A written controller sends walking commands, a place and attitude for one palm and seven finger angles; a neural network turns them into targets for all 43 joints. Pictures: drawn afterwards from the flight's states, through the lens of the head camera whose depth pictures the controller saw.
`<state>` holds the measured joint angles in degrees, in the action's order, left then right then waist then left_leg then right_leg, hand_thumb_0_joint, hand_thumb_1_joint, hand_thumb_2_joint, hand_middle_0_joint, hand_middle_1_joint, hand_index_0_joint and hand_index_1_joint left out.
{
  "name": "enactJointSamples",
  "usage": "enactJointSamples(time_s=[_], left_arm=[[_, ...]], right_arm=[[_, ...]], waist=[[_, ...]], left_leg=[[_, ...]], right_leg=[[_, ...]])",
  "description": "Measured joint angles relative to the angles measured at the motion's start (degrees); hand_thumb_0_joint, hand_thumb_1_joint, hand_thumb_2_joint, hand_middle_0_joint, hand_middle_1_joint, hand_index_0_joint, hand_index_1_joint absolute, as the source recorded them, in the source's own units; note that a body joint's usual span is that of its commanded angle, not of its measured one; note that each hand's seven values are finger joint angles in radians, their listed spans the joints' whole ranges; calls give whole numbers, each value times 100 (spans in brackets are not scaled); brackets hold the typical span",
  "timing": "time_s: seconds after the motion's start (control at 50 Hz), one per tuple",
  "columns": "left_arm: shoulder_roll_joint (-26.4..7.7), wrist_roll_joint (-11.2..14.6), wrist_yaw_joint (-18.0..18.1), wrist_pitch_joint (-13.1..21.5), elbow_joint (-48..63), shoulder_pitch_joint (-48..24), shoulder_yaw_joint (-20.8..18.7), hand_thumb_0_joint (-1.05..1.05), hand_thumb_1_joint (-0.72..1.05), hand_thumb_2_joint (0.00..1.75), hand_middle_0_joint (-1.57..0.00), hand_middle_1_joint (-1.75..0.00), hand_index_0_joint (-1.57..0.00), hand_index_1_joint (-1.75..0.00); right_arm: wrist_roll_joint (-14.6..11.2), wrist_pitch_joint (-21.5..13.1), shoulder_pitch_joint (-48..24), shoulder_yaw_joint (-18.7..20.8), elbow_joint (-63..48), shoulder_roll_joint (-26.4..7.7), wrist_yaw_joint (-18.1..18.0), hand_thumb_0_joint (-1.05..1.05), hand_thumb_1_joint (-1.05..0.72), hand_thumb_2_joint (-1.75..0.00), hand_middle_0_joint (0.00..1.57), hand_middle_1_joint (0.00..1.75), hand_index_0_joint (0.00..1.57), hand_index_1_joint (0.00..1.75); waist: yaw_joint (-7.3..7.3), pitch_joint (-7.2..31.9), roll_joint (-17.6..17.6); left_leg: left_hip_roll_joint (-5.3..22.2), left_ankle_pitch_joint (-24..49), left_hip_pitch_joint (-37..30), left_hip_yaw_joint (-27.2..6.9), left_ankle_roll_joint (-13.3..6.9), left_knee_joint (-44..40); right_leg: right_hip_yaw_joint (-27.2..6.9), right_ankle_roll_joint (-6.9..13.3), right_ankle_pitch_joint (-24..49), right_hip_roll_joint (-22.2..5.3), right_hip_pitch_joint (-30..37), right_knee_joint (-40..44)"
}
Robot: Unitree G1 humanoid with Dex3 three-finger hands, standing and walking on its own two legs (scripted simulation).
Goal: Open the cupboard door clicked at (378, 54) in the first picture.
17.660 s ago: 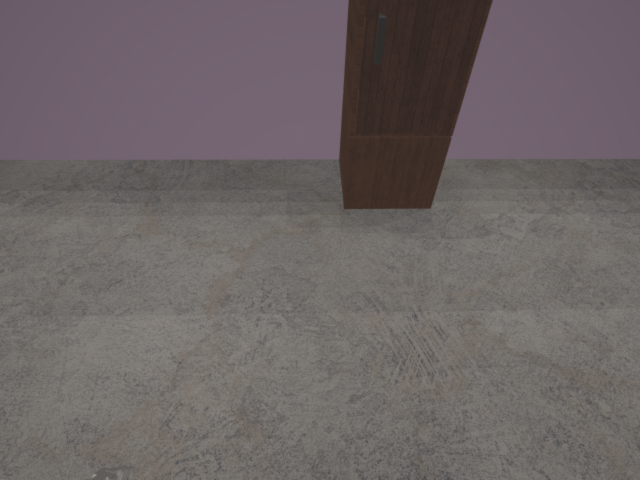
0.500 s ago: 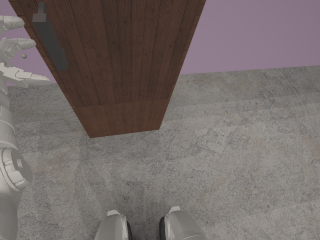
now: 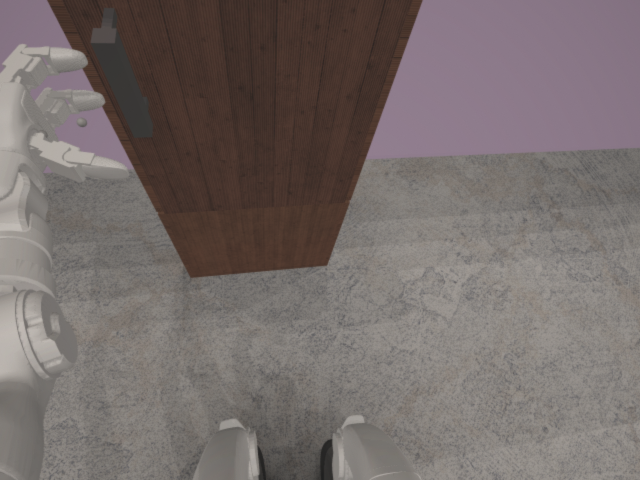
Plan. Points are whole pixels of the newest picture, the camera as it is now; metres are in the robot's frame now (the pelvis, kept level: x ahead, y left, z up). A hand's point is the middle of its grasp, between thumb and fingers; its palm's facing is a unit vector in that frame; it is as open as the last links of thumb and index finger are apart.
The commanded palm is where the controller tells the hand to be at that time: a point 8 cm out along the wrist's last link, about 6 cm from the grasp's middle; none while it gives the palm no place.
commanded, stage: move the hooked fingers beside the handle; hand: left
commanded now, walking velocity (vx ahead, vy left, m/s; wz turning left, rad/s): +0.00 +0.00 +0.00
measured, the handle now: (127, 77) +0.58 +0.19 +0.09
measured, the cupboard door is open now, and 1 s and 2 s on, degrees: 0 0 0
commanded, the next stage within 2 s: slide the fingers in behind the handle in 0.20 s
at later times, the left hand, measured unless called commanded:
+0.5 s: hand (82, 114) +0.53 +0.23 +0.08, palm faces +0.03 -1.00 -0.02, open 14.0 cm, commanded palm +0.51 +0.26 +0.08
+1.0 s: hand (119, 119) +0.52 +0.20 +0.08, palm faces +0.04 -1.00 -0.01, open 14.0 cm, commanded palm +0.50 +0.23 +0.08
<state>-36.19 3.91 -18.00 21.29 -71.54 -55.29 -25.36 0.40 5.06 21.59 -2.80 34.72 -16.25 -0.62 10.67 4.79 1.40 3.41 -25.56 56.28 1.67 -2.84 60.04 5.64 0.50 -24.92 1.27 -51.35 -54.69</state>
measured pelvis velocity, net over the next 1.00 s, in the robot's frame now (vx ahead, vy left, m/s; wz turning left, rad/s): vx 0.01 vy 0.00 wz -0.01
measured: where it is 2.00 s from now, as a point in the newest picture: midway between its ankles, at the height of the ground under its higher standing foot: outside the picture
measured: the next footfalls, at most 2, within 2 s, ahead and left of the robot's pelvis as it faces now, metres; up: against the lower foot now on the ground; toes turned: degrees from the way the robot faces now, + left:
none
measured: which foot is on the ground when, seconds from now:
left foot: down 0.00-1.00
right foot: down 0.00-1.00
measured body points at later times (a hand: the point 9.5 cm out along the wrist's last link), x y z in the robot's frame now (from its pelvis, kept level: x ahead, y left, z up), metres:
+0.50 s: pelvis +0.00 +0.00 +0.00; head +0.15 +0.03 +0.42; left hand +0.52 +0.29 +0.09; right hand -0.03 -0.27 -0.10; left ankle +0.02 +0.08 -0.67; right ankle +0.01 -0.12 -0.67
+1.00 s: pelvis +0.01 +0.00 +0.00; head +0.14 +0.02 +0.43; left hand +0.52 +0.25 +0.08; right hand +0.00 -0.26 -0.11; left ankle +0.02 +0.08 -0.67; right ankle +0.01 -0.12 -0.67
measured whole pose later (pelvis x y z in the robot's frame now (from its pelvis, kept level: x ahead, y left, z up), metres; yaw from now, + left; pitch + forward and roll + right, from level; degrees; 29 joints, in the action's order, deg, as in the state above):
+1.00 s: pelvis +0.01 +0.00 +0.00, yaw +0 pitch +22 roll -4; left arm -30.3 3.8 -12.3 22.6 -69.3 -54.2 -23.4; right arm 0.9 4.7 23.2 -2.4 35.5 -14.7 1.1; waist 10.4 5.6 2.1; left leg 3.3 -26.2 56.1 2.4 -2.9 60.1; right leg 4.7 0.3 -25.5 1.3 -51.7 -55.3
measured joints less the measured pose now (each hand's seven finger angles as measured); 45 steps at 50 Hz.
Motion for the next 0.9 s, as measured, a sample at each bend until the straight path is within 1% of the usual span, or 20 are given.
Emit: enactJointSamples(time_s=[0.1,0.18,0.26,0.4,0.48,0.56,0.64,0.72,0.8,0.9], left_arm=[[-175,-11,-52,30,-30,-75,-185,-2,-50,30,-30,-120,-30,-120],[-326,-22,-116,-50,-105,-109,-167,-2,-50,30,-30,-120,-30,-120],[-390,19,-194,-111,-100,-56,-218,-2,-50,30,-30,-120,-30,-120],[-448,40,-238,-87,-93,-141,-224,-2,-50,30,-30,-120,-30,-120],[-296,80,-216,-58,105,-87,-144,-2,-50,30,-30,-120,-30,-120],[-32,131,-130,-105,264,31,-30,-2,-50,30,-30,-120,-30,-120],[208,95,68,-152,318,143,47,-2,-50,30,-30,-120,-30,-120],[399,33,313,-70,368,193,95,-2,-50,30,-30,-120,-30,-120],[520,-13,463,62,389,225,96,-2,-50,30,-30,-120,-30,-120],[554,-41,526,64,245,156,141,-2,-50,30,-30,-120,-30,-120]], right_arm=[[-2,-21,68,-32,6,-4,-19,1,-90,-90,20,30,21,30],[-23,5,175,-48,6,-6,-23,1,-90,-90,20,30,21,30],[-31,27,271,-60,28,-8,-32,1,-90,-90,20,30,21,30],[-25,-15,317,-61,83,5,-42,1,-90,-90,20,30,21,30],[9,-21,317,-12,115,8,-11,1,-90,-90,20,30,21,30],[23,1,310,31,122,23,35,1,-90,-90,20,30,21,30],[26,18,277,43,81,51,78,1,-90,-90,20,30,21,30],[48,-4,234,49,37,97,121,1,-90,-90,20,30,21,30],[62,-7,189,48,24,137,165,1,-90,-90,20,30,21,30],[51,3,149,31,37,161,176,1,-90,-90,20,30,21,30]], waist=[[73,3,1],[101,-24,24],[96,-31,42],[118,-33,13],[90,5,17],[45,56,34],[26,103,51],[18,117,57],[0,126,65],[-12,100,75]], left_leg=[[43,3,94,17,19,43],[61,4,120,12,29,52],[74,14,138,25,31,34],[82,-5,250,-8,30,93],[70,-21,260,-8,21,92],[51,-36,158,10,4,35],[35,-48,35,39,-14,-26],[18,-62,-33,59,-22,-43],[11,-76,-67,83,-24,-35],[-2,-79,-68,84,-22,-13]], right_leg=[[-21,23,11,38,-118,-55],[-20,34,17,57,-145,-59],[-35,37,33,70,-172,-42],[-7,37,24,80,-258,-67],[-9,24,16,71,-259,-50],[-28,0,12,58,-154,17],[-58,-23,7,45,-40,75],[-79,-34,-12,29,16,74],[-103,-38,-33,20,31,41],[-104,-33,-56,7,21,-12]])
